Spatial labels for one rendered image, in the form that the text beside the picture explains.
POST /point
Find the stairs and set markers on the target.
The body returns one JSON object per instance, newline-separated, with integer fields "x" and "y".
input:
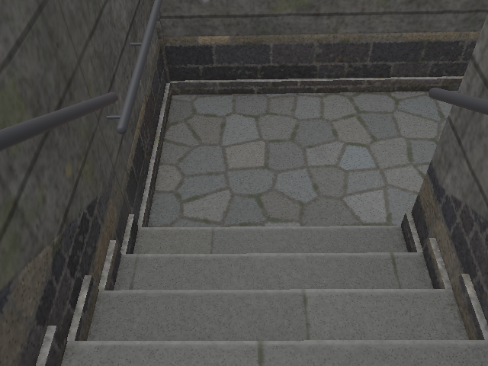
{"x": 275, "y": 296}

